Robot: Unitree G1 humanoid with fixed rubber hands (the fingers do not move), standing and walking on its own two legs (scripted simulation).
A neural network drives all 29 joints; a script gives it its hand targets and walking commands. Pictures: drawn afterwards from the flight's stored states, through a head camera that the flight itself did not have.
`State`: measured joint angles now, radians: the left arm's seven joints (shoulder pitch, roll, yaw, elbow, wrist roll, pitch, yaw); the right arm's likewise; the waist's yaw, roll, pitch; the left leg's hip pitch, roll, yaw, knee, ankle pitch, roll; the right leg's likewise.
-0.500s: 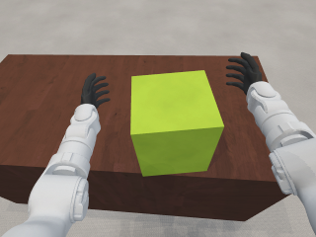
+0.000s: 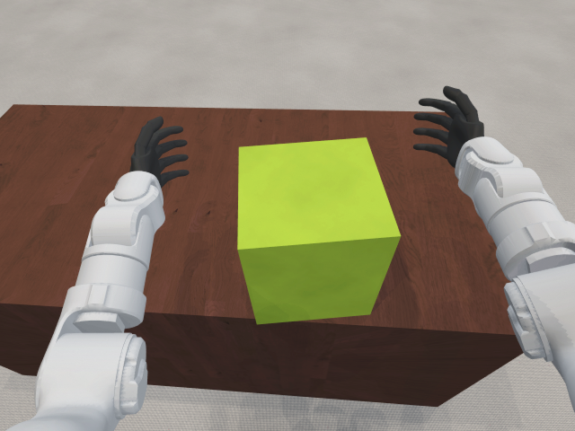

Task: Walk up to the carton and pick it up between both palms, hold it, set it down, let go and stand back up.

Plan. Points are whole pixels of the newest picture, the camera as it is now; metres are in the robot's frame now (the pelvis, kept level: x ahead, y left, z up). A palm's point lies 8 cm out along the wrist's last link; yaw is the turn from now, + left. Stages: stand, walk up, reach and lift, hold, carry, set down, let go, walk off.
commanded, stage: set down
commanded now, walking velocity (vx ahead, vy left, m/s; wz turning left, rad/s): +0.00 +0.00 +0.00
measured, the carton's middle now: (308, 236) +0.44 +0.05 -0.03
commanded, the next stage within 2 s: none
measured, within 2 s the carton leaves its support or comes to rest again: neither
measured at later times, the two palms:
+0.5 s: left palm (159, 241) +0.33 +0.24 +0.09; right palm (468, 226) +0.40 -0.18 +0.08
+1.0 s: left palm (163, 304) +0.28 +0.24 +0.02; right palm (478, 301) +0.33 -0.20 +0.01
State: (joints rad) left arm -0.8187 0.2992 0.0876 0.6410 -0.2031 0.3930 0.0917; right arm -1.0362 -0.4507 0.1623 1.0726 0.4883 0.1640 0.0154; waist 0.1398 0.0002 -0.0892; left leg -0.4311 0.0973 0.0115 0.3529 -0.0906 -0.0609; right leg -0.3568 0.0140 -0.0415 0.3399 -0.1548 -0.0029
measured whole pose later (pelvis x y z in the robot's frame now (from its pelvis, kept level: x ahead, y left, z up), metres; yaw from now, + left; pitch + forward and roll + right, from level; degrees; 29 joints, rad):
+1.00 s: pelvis +0.02 +0.01 +0.00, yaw +0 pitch +4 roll +0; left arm -0.04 0.13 0.09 0.35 -0.11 -0.06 0.11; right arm -0.20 -0.33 0.10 0.68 0.34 -0.27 0.08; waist 0.07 0.00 -0.01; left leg -0.27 0.08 0.04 0.35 -0.13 -0.05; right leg -0.21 -0.01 -0.02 0.35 -0.20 0.00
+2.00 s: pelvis +0.02 +0.00 +0.00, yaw -1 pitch +0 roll +0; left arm 0.14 0.17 0.01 0.67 -0.13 -0.31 0.09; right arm 0.06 -0.26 0.14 0.91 0.25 -0.52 0.10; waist 0.05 -0.02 0.03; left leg -0.23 0.07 0.05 0.44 -0.21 -0.05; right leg -0.19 -0.02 0.00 0.48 -0.29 0.00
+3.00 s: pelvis +0.03 +0.01 +0.00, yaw -1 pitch -3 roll +0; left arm 0.22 0.21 0.00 0.49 -0.01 0.14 0.00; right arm 0.16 -0.16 -0.03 0.77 -0.03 -0.23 0.00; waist 0.01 -0.01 0.09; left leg -0.10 0.06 0.05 0.35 -0.19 -0.04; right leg -0.04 -0.02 0.00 0.33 -0.24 0.02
